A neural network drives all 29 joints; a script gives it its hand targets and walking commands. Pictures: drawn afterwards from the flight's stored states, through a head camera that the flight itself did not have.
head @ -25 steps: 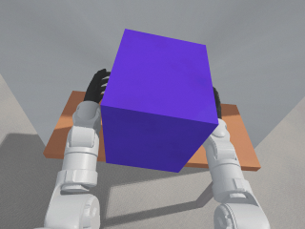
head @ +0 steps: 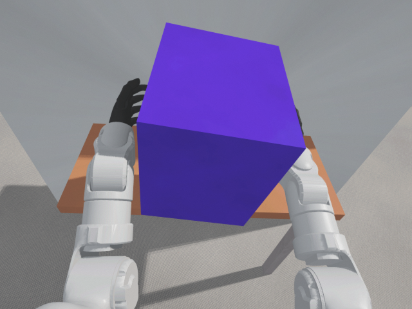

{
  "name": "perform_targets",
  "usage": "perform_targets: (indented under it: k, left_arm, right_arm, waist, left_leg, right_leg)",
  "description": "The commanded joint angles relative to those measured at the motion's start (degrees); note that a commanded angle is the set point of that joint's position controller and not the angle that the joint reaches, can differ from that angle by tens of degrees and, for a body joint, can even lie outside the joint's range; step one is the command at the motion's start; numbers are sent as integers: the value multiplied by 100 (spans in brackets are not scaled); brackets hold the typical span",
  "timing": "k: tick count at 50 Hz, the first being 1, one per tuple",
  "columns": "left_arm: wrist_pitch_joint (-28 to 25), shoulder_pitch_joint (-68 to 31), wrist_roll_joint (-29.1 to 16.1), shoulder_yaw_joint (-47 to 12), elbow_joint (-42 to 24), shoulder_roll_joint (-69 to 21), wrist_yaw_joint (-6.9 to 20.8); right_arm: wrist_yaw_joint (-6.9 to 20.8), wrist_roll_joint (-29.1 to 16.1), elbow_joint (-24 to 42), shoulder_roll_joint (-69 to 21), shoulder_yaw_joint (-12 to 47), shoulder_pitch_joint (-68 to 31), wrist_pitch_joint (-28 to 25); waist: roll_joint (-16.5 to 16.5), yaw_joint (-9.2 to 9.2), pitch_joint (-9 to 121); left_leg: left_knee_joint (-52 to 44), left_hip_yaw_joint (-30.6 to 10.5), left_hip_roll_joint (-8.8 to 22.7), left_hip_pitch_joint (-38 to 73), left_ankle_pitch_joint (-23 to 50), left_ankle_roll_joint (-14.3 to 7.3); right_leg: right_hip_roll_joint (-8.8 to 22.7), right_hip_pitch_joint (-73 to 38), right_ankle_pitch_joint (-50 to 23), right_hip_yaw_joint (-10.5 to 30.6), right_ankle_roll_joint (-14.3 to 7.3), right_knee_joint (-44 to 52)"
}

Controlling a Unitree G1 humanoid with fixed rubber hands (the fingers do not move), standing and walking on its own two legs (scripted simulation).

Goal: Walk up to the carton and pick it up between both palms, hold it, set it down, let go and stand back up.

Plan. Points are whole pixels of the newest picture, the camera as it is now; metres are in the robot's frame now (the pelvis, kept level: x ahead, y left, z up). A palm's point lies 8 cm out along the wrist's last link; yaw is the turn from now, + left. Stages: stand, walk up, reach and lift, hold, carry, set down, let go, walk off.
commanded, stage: reach and lift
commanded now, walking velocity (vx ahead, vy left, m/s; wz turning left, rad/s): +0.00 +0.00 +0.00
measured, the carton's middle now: (208, 132) +0.40 -0.01 +0.14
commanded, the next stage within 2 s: hold in 0.80 s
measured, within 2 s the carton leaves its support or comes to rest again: neither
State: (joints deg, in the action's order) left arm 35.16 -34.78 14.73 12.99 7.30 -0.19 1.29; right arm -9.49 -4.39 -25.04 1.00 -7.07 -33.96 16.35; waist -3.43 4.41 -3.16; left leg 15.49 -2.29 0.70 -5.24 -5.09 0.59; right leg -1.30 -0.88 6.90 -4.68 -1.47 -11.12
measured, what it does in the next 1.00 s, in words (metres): stands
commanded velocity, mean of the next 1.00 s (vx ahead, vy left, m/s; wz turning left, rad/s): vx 0.00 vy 0.00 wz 0.00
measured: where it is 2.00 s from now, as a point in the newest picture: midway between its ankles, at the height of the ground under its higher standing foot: outside the picture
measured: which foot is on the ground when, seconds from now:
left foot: down 0.00-1.00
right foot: down 0.00-1.00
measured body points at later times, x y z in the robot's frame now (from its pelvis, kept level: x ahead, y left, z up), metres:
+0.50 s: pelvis +0.00 +0.00 +0.00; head -0.01 +0.03 +0.45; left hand +0.39 +0.15 +0.19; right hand +0.38 -0.17 +0.17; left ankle +0.04 +0.12 -0.75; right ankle +0.00 -0.10 -0.75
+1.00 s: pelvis +0.00 +0.01 +0.00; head -0.03 +0.05 +0.45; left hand +0.37 +0.17 +0.22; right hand +0.38 -0.15 +0.21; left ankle +0.04 +0.12 -0.75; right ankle +0.00 -0.10 -0.75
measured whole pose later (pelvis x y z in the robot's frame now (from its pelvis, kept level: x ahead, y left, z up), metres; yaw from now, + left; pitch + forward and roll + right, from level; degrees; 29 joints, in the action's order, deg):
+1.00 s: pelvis +0.00 +0.01 +0.00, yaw +0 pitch -7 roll -1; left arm 48.3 -34.7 17.2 13.1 -6.8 -0.4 1.8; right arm -11.4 -13.2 -18.7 4.9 -2.3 -37.6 25.2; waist -4.9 4.8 -2.4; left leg 15.3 -2.0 0.4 -3.2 -5.3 0.1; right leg -1.0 -3.6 6.3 -4.7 -1.0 -9.4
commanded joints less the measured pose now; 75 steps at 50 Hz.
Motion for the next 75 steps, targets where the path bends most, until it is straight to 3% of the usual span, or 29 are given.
perform_targets:
  k: [1, 9, 23, 24, 25, 28, 40, 47, 49, 55, 65, 75]
  left_arm:
    - [-91, -2847, -540, -1954, -398, -2291, 747]
    - [-79, -2903, -508, -2019, -680, -2316, 787]
    - [139, -2928, -530, -2126, -981, -2370, 722]
    - [157, -2949, -547, -2109, -975, -2373, 713]
    - [209, -3021, -629, -2087, -920, -2141, 711]
    - [276, -3046, -651, -2077, -1008, -2190, 733]
    - [618, -3396, -554, -2048, -1107, -2164, 759]
    - [983, -2904, -550, -2268, -2150, -2294, 679]
    - [1142, -2828, -551, -2293, -2256, -2225, 657]
    - [1337, -3213, -689, -2277, -1904, -2137, 614]
    - [1266, -3310, -589, -1942, -1657, -2089, 785]
    - [1264, -3230, -557, -2007, -1932, -2109, 840]
  right_arm:
    - [468, -154, 1308, -1836, 1585, -3737, -202]
    - [426, -244, 1420, -1806, 1661, -3696, -133]
    - [435, -469, 1636, -1684, 1817, -3856, -20]
    - [439, -461, 1650, -1696, 1825, -3921, -14]
    - [347, -478, 1909, -1811, 2075, -4146, -50]
    - [207, -655, 1837, -1800, 2085, -4043, 64]
    - [146, -823, 1475, -1468, 1572, -4125, 487]
    - [58, -1267, 2125, -1447, 2223, -3968, 673]
    - [58, -1318, 2181, -1376, 2236, -3954, 751]
    - [203, -1101, 1840, -1279, 1695, -4329, 818]
    - [80, -1173, 1683, -1350, 1724, -4323, 993]
    - [23, -1293, 1915, -1357, 1886, -4262, 998]
  waist:
    - [434, 64, 2180]
    - [488, 147, 2511]
    - [471, 78, 2451]
    - [408, 55, 2417]
    - [-109, 10, 2780]
    - [182, 17, 2779]
    - [620, 271, 2399]
    - [610, 9, 2736]
    - [563, -22, 2520]
    - [485, 111, 1962]
    - [460, 61, 2277]
    - [468, 50, 2339]
  left_leg:
    - [-92, 218, -183, 946, 164, -48]
    - [16, 177, -200, 1143, 777, -25]
    - [-38, 180, -161, 1340, 806, 38]
    - [-44, 183, -156, 1295, 785, 11]
    - [84, 240, -231, 1178, 1020, -72]
    - [71, 198, -283, 1119, 1127, -69]
    - [27, 207, -276, 1121, 718, 128]
    - [184, 208, -226, 1635, 2019, 220]
    - [114, 244, -196, 1581, 1844, 230]
    - [-186, 356, -146, 950, 265, 121]
    - [-62, 318, -245, 971, 693, 68]
    - [-29, 301, -249, 1171, 1021, 112]
  right_leg:
    - [-45, -61, -732, -154, 340, 119]
    - [-70, -257, -1348, -151, 311, 74]
    - [-121, -162, -1057, -199, 273, 158]
    - [-106, -200, -1052, -187, 260, 158]
    - [-147, -476, -1526, -106, 368, 73]
    - [-121, -612, -1852, -86, 422, -24]
    - [-138, -144, -1059, -200, 358, 101]
    - [-180, -445, -1517, -152, 273, 133]
    - [-165, -389, -1148, -145, 234, 227]
    - [-93, -146, 36, -135, 212, 333]
    - [-75, -368, -610, -105, 284, 222]
    - [-103, -389, -892, -116, 279, 213]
